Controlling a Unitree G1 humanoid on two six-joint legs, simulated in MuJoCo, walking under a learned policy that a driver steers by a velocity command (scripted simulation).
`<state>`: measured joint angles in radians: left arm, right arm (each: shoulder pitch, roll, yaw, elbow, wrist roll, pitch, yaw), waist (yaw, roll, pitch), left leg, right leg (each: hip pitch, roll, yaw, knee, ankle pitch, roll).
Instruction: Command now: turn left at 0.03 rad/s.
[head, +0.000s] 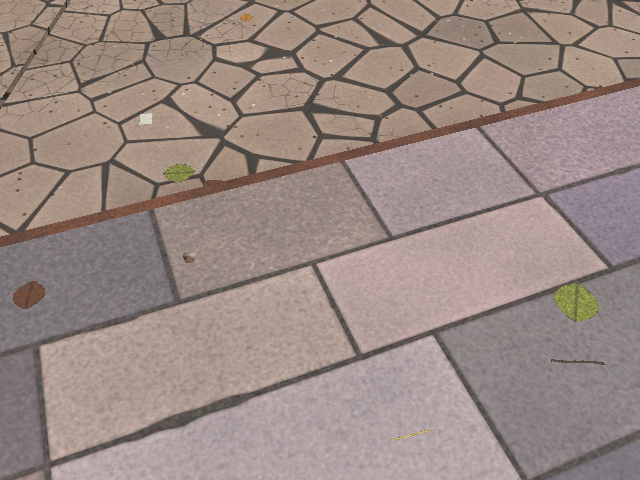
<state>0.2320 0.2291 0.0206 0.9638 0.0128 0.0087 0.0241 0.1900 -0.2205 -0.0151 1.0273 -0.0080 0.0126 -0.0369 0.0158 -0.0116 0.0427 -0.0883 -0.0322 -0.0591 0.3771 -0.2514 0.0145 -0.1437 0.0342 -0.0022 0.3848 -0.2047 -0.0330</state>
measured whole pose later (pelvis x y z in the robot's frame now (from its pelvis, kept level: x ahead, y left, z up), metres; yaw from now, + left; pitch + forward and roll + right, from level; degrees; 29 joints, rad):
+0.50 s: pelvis -0.01 +0.01 +0.00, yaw +0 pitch -2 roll +0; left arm 0.27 0.18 0.00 1.12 0.01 0.01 0.03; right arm 0.26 -0.18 0.02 1.15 -0.01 0.00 -0.04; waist 0.01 -0.01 0.03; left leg -0.11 -0.05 -0.05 0.37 -0.23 0.03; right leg -0.17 0.02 0.01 0.39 -0.19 -0.01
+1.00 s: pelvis +0.00 +0.01 +0.00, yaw +0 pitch -1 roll +0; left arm 0.29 0.15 -0.01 1.15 0.01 0.00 0.04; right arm 0.30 -0.15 0.02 1.16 -0.01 -0.01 -0.05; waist 0.01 0.00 0.03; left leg -0.11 -0.05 -0.05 0.39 -0.25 0.03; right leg -0.18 0.02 0.01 0.40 -0.21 -0.02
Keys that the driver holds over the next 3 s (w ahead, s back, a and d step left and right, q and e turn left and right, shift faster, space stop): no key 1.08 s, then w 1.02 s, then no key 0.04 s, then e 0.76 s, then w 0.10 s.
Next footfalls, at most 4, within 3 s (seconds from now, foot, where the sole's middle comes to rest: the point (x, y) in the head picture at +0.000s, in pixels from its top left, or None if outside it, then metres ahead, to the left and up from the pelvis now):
1.82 left None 0.44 0.03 -0.78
2.32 right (385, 396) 0.71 -0.12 -0.78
2.98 left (307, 397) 0.71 0.06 -0.78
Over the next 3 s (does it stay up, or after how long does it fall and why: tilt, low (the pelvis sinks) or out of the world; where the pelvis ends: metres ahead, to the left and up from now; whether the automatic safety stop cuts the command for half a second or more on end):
stays up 0.64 -0.01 -0.01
